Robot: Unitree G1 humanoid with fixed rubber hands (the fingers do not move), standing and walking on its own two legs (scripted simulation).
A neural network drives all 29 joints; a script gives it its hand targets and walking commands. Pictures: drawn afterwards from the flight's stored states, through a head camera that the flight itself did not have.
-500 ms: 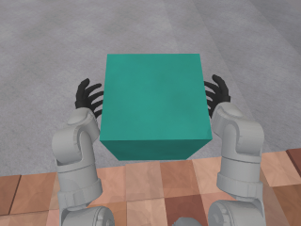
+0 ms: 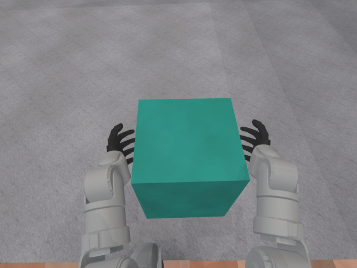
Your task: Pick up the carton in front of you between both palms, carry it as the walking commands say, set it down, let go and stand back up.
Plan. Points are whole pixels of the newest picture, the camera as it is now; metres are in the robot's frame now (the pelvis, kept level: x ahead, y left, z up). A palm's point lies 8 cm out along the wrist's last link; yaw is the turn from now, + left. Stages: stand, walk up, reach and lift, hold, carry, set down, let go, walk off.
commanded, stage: carry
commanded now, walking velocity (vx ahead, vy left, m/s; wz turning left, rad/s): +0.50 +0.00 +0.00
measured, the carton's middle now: (185, 163) +0.36 +0.02 +0.00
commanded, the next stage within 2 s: none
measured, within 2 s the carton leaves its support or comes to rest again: neither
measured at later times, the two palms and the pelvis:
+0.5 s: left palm (171, 47) +0.73 +0.06 +0.09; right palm (270, 49) +0.72 -0.25 +0.09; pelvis +0.38 -0.06 -0.04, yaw -2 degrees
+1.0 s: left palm (176, 16) +1.07 +0.06 +0.03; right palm (248, 18) +1.04 -0.25 +0.04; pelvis +0.73 -0.06 -0.04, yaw -2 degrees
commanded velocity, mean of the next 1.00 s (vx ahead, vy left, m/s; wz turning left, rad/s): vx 0.50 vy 0.00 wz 0.00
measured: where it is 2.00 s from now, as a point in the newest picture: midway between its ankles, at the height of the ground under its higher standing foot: (197, 107)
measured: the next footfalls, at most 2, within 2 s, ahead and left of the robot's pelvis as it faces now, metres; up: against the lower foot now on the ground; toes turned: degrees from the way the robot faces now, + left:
left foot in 0.10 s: +0.27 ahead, +0.09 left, +0.00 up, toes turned +7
right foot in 0.40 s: +0.44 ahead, -0.13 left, -0.04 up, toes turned -4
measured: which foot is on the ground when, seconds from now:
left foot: up 0.00-0.08, down 0.10-0.42, up 0.44-0.82, down 0.84-1.00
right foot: down 0.00-0.14, up 0.16-0.38, down 0.40-0.84, up 0.86-1.00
